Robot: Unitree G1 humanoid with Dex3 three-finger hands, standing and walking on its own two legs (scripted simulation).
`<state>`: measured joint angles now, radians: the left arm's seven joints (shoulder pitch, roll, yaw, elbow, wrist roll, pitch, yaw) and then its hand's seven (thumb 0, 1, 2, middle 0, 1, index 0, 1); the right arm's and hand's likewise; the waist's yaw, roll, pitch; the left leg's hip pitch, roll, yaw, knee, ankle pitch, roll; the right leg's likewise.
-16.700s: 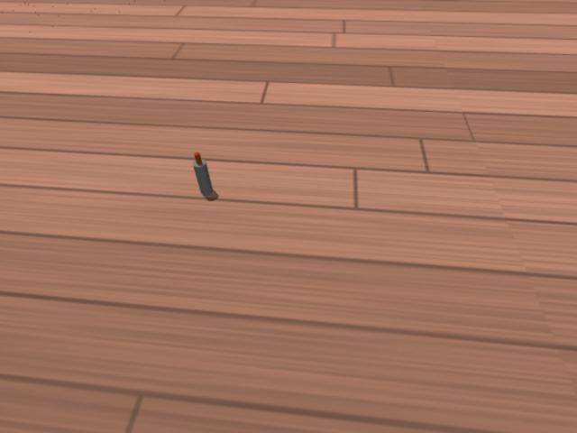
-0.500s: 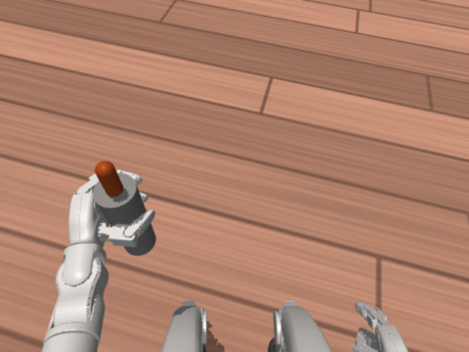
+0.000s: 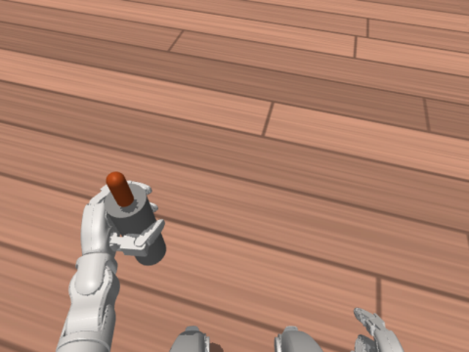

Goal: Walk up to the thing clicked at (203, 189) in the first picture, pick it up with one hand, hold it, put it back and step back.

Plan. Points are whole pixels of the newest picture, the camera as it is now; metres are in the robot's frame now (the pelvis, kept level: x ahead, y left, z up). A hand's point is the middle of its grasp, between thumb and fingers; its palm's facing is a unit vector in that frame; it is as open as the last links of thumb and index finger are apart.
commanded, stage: lift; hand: left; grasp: from the side
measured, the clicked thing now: (135, 220) +0.33 +0.18 +0.03
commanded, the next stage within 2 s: hold in 0.28 s
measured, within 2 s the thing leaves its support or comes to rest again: neither
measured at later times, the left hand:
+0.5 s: hand (135, 210) +0.34 +0.18 +0.06, palm faces +0.13 -0.99 -0.01, open 8.5 cm
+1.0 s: hand (133, 209) +0.33 +0.17 +0.07, palm faces +0.13 -0.99 -0.01, open 8.5 cm
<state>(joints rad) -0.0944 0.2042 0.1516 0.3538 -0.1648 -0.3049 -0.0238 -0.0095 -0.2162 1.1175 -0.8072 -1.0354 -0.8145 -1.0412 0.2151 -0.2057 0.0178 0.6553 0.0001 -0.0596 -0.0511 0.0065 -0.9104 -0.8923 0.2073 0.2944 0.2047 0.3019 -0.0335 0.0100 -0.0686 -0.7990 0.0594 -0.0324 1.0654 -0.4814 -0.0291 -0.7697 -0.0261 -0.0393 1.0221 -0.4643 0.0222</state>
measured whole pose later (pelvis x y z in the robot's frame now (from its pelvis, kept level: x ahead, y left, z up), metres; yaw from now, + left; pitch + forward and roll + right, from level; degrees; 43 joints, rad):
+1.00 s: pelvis +0.01 +0.00 +0.03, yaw +0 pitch +5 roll -2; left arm -0.08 0.18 0.14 0.37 -0.16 -0.31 -0.02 -0.01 -0.22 1.12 -0.81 -1.03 -0.81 -1.04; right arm 0.22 -0.20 0.01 0.67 -0.01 -0.06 -0.04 0.01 -0.91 -0.89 0.21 0.29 0.20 0.30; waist -0.03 0.01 -0.02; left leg -0.55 0.06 -0.02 0.88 -0.42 -0.03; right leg -0.53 -0.03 -0.03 0.83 -0.40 0.03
